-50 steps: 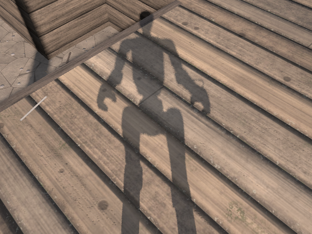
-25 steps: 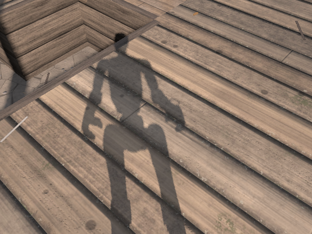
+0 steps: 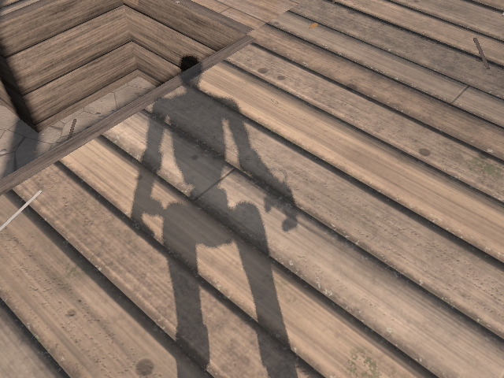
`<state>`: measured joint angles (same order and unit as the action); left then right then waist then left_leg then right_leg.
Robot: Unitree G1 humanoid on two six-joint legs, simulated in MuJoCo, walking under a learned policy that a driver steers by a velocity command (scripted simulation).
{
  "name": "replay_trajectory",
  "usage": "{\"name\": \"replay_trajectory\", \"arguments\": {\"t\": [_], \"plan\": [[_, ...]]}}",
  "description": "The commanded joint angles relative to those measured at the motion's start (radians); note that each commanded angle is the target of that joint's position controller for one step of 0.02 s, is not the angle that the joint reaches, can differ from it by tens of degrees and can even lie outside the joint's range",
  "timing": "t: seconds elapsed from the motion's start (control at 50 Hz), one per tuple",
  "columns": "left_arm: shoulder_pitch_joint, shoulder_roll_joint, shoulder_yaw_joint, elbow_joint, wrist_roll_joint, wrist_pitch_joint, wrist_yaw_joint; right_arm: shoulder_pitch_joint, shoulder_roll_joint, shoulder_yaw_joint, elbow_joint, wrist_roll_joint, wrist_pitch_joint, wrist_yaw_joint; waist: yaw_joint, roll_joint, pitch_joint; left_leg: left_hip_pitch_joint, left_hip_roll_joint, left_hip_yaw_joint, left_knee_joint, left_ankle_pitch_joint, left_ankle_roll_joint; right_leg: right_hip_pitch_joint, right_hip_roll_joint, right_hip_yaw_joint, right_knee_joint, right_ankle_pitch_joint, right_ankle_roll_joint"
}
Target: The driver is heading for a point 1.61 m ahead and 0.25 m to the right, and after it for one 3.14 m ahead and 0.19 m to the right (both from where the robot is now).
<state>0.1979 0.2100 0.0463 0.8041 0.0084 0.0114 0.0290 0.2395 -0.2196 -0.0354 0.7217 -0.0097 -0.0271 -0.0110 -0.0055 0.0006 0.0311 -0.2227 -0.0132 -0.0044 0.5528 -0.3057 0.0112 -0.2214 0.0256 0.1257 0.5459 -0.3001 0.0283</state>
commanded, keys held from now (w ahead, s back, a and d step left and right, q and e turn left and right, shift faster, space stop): no key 0.38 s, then w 0.62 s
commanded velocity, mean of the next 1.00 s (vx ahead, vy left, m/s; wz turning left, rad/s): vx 0.20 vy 0.00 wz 0.00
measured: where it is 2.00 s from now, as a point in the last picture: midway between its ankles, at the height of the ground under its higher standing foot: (269, 282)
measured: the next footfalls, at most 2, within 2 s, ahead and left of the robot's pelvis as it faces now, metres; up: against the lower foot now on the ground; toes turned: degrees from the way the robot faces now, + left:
right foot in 0.70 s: +0.11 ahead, -0.14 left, +0.00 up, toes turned +0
left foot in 1.20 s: +0.47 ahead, +0.10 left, +0.00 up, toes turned +2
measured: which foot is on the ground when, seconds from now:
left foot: down 0.00-0.70, up 0.72-1.00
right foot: down 0.00-0.44, up 0.46-0.68, down 0.70-1.00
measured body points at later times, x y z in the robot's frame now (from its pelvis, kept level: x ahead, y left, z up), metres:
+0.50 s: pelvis +0.01 +0.02 +0.00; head +0.01 +0.02 +0.45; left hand +0.05 +0.27 -0.14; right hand +0.07 -0.24 -0.13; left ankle -0.01 +0.11 -0.73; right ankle -0.01 -0.13 -0.72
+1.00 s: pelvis +0.16 -0.04 +0.01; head +0.18 -0.06 +0.46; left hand +0.10 +0.20 -0.12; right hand +0.34 -0.29 -0.10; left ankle +0.32 +0.13 -0.67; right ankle +0.07 -0.14 -0.73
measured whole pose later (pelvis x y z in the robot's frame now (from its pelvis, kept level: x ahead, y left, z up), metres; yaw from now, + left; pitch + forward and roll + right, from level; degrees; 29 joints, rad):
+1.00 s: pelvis +0.16 -0.04 +0.01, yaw +0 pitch +1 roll +0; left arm 0.42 0.19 0.01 1.05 0.00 -0.09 0.00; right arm 0.13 -0.29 -0.05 0.80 0.02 -0.07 0.01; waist 0.07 0.05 0.00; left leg -0.67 0.11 -0.01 0.78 -0.01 0.00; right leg 0.04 0.05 -0.02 0.18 -0.24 -0.05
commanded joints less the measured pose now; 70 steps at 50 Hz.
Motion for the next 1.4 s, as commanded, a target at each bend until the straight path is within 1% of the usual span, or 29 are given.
{"name": "replay_trajectory", "arguments": {"t": [0.02, 0.38, 0.42, 0.44, 0.48, 0.52, 0.58, 0.64, 0.68, 0.7, 0.72, 0.74, 0.76, 0.78, 0.84, 0.9, 0.98, 1.04, 1.1, 1.14, 1.18, 1.2, 1.22, 1.24, 1.26, 1.28, 1.3, 1.34, 1.4], "plan": [[-0.004, 0.103, 0.025, -0.033, -0.001, -0.012, 0.006, 0.0, -0.099, -0.025, -0.056, 0.001, -0.015, -0.004, 0.003, -0.004, -0.032, -0.011, 0.055, -0.062, -0.104, 0.142, 0.012, 0.013, -0.042, 0.035, -0.075, 0.199, -0.019], [0.026, 0.105, 0.021, 0.165, -0.003, -0.011, 0.015, 0.044, -0.098, -0.018, 0.056, 0.002, -0.008, -0.01, 0.008, 0.009, -0.005, 0.007, 0.057, -0.078, -0.148, 0.153, 0.038, 0.018, -0.039, 0.011, -0.104, 0.184, 0.006], [0.043, 0.09, 0.016, 0.191, -0.009, -0.009, 0.019, 0.066, -0.11, -0.021, 0.081, 0.005, -0.001, -0.015, 0.002, 0.04, -0.01, 0.01, 0.056, -0.101, -0.198, -0.131, 0.056, -0.004, 0.0, -0.041, -0.067, 0.012, 0.0], [0.032, 0.096, 0.018, 0.189, -0.015, -0.012, 0.019, 0.083, -0.15, -0.033, 0.088, 0.012, 0.003, -0.02, -0.013, 0.088, 0.013, 0.011, 0.088, -0.166, -0.243, -0.32, 0.092, -0.07, 0.031, -0.086, 0.009, -0.104, -0.006], [-0.039, 0.107, 0.018, 0.149, -0.022, -0.041, 0.011, 0.138, -0.204, -0.048, 0.103, 0.022, 0.002, -0.027, -0.043, 0.18, 0.087, 0.007, 0.273, -0.432, -0.385, -0.549, 0.205, -0.235, -0.001, -0.118, 0.187, -0.158, -0.023], [-0.087, 0.118, 0.023, 0.124, -0.038, -0.07, -0.003, 0.146, -0.213, -0.052, 0.109, 0.016, -0.023, -0.03, -0.051, 0.168, 0.138, 0.031, 0.364, -0.551, -0.447, -0.468, 0.266, -0.373, -0.074, -0.065, 0.354, -0.217, -0.051], [-0.068, 0.103, 0.019, 0.138, -0.04, -0.1, -0.024, 0.088, -0.197, -0.049, 0.096, 0.034, -0.035, -0.024, -0.019, 0.099, 0.085, 0.087, 0.303, -0.392, -0.43, -0.24, 0.211, -0.33, -0.101, -0.09, 0.225, -0.17, -0.076], [0.014, 0.086, 0.018, 0.186, -0.032, -0.113, -0.038, 0.063, -0.218, -0.055, 0.102, 0.049, -0.021, -0.019, 0.029, 0.1, 0.018, -0.031, 0.2, -0.203, -0.364, -0.109, 0.175, -0.025, -0.03, -0.182, -0.008, 0.058, -0.05], [0.139, 0.102, 0.03, 0.238, -0.034, -0.104, -0.036, 0.069, -0.187, -0.045, 0.109, 0.045, -0.016, -0.014, 0.081, 0.078, -0.01, -0.148, 0.159, -0.161, -0.26, -0.152, 0.146, 0.179, 0.013, -0.21, -0.074, 0.111, -0.036], [0.208, 0.126, 0.038, 0.252, -0.038, -0.102, -0.03, 0.055, -0.139, -0.028, 0.103, 0.036, -0.02, -0.009, 0.115, 0.033, -0.019, -0.23, 0.118, -0.113, -0.118, -0.132, 0.108, 0.278, -0.046, -0.117, -0.123, 0.054, -0.057], [0.312, 0.206, 0.051, 0.258, -0.031, -0.102, -0.02, 0.032, -0.054, -0.001, 0.077, 0.012, -0.029, 0.001, 0.14, -0.195, -0.065, -0.351, 0.032, 0.009, 0.262, -0.16, 0.033, 0.362, -0.274, 0.209, -0.254, -0.114, -0.133], [0.344, 0.299, 0.064, 0.26, -0.014, -0.113, -0.036, 0.035, -0.07, -0.011, 0.034, 0.041, -0.047, -0.006, 0.125, -0.308, -0.038, -0.556, -0.043, -0.032, 0.483, -0.272, 0.029, 0.369, -0.425, 0.601, -0.399, -0.385, -0.29], [0.253, 0.237, 0.043, 0.236, -0.015, -0.128, -0.043, 0.007, -0.142, -0.023, 0.029, 0.065, -0.062, -0.006, 0.096, -0.17, 0.048, -0.644, 0.036, -0.104, 0.606, -0.209, 0.052, 0.308, -0.431, 0.594, -0.417, -0.471, -0.311], [0.182, 0.181, 0.026, 0.21, -0.018, -0.137, -0.046, 0.003, -0.167, -0.029, 0.034, 0.067, -0.072, 0.002, 0.068, -0.13, 0.09, -0.673, 0.073, -0.109, 0.619, -0.091, 0.07, 0.283, -0.382, 0.473, -0.414, -0.387, -0.27], [0.124, 0.132, 0.003, 0.187, -0.012, -0.129, -0.051, -0.008, -0.16, -0.036, 0.054, 0.027, -0.075, 0.014, 0.031, -0.091, 0.061, -0.579, 0.138, -0.071, 0.515, 0.109, 0.051, 0.23, -0.265, 0.198, -0.425, -0.01, -0.188], [0.195, 0.142, 0.0, 0.208, -0.009, -0.119, -0.035, -0.058, -0.122, -0.028, 0.043, 0.023, -0.062, 0.021, 0.045, -0.081, 0.053, -0.568, 0.133, -0.019, 0.428, 0.211, 0.002, 0.219, -0.225, 0.07, -0.435, 0.245, -0.204], [0.224, 0.168, -0.003, 0.205, -0.01, -0.11, -0.017, -0.226, -0.082, -0.007, -0.014, 0.028, -0.062, 0.027, 0.08, -0.075, 0.079, -0.482, 0.1, 0.025, 0.155, 0.352, -0.021, 0.156, -0.193, -0.026, -0.462, 0.335, -0.198], [0.276, 0.177, 0.0, 0.22, -0.02, -0.105, -0.014, -0.311, -0.081, -0.001, -0.039, 0.035, -0.065, 0.04, 0.098, -0.075, 0.105, -0.438, 0.077, 0.034, 0.039, 0.396, -0.009, 0.186, -0.22, -0.04, -0.469, 0.327, -0.203], [0.281, 0.187, 0.009, 0.226, -0.028, -0.094, -0.011, -0.346, -0.101, -0.003, -0.061, 0.037, -0.072, 0.056, 0.073, -0.075, 0.109, -0.435, 0.073, 0.012, -0.024, 0.35, 0.031, 0.292, -0.27, -0.046, -0.419, 0.41, -0.191], [0.258, 0.209, 0.019, 0.216, -0.023, -0.084, -0.01, -0.294, -0.135, -0.015, -0.052, 0.034, -0.076, 0.062, 0.025, -0.093, 0.053, -0.335, 0.041, 0.029, -0.036, 0.281, 0.064, 0.346, -0.283, -0.056, -0.326, 0.642, -0.171], [0.233, 0.213, 0.021, 0.201, -0.008, -0.066, -0.011, -0.045, -0.203, -0.053, 0.021, 0.037, -0.071, 0.051, -0.106, -0.11, -0.118, 0.002, -0.022, 0.079, -0.036, 0.251, 0.114, 0.311, -0.23, -0.1, -0.026, 0.943, -0.137], [0.236, 0.185, 0.007, 0.176, 0.006, -0.064, -0.011, 0.145, -0.256, -0.07, 0.066, 0.029, -0.065, 0.039, -0.173, -0.046, -0.258, 0.339, 0.121, -0.082, 0.01, 0.238, 0.169, 0.082, -0.187, -0.115, 0.263, 0.714, -0.112], [0.391, 0.021, -0.038, 0.17, 0.002, -0.086, -0.028, 0.227, -0.336, -0.087, 0.103, 0.015, -0.062, 0.044, -0.092, 0.259, -0.438, 0.696, 0.379, -0.597, -0.111, -0.045, 0.344, -0.312, 0.021, -0.116, 0.662, 0.002, -0.047], [0.343, 0.106, -0.02, 0.189, -0.022, -0.117, -0.036, 0.212, -0.234, -0.058, 0.105, 0.016, -0.06, 0.045, -0.119, 0.203, -0.423, 0.652, 0.388, -0.771, -0.267, -0.146, 0.326, -0.417, 0.017, 0.026, 0.789, -0.253, -0.066], [0.223, 0.187, 0.004, 0.142, -0.054, -0.134, -0.04, 0.106, -0.2, -0.045, 0.096, 0.019, -0.064, 0.043, -0.095, 0.158, -0.225, 0.489, 0.358, -0.607, -0.288, -0.116, 0.268, -0.5, -0.041, -0.001, 0.825, -0.188, -0.083], [0.155, 0.189, 0.005, 0.123, -0.055, -0.141, -0.032, 0.013, -0.18, -0.038, 0.079, 0.017, -0.069, 0.043, -0.062, 0.062, -0.131, 0.317, 0.323, -0.469, -0.314, 0.0, 0.244, -0.47, -0.097, -0.029, 0.782, -0.084, -0.086], [0.128, 0.179, 0.01, 0.117, -0.043, -0.138, -0.023, -0.038, -0.156, -0.031, 0.075, 0.01, -0.075, 0.048, -0.03, 0.023, -0.07, 0.183, 0.282, -0.36, -0.343, 0.115, 0.228, -0.429, -0.132, -0.044, 0.721, -0.018, -0.08], [0.17, 0.132, 0.01, 0.123, -0.029, -0.112, -0.018, -0.067, -0.123, -0.023, 0.087, 0.0, -0.084, 0.055, 0.023, 0.07, -0.055, 0.057, 0.225, -0.245, -0.398, 0.193, 0.217, -0.32, -0.172, -0.039, 0.65, 0.042, -0.072], [0.129, 0.117, 0.011, 0.095, -0.02, -0.087, -0.013, -0.026, -0.147, -0.027, 0.123, 0.007, -0.093, 0.049, 0.035, 0.065, -0.009, -0.004, 0.214, -0.167, -0.449, 0.256, 0.239, -0.36, -0.189, -0.06, 0.552, 0.095, -0.045]]}}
